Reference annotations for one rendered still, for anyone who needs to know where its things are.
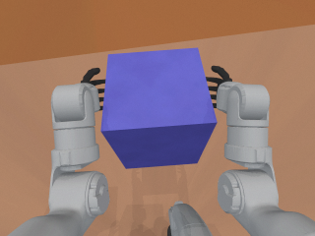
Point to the left robot upper arm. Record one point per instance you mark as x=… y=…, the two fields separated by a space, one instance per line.
x=76 y=199

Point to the robot right hand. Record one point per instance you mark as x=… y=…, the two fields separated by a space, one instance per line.
x=225 y=78

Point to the carton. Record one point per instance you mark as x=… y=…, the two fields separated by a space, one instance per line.
x=157 y=108

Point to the robot right thigh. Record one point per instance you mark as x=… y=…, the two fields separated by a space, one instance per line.
x=187 y=221

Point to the robot left forearm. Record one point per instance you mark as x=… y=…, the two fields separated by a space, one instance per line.
x=73 y=109

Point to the right robot upper arm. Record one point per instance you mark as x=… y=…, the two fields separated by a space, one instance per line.
x=251 y=196

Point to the robot right forearm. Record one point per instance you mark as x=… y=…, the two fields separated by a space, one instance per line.
x=247 y=109

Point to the right robot shin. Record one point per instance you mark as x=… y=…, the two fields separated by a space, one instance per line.
x=176 y=232

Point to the robot left hand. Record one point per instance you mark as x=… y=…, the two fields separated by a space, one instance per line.
x=87 y=80

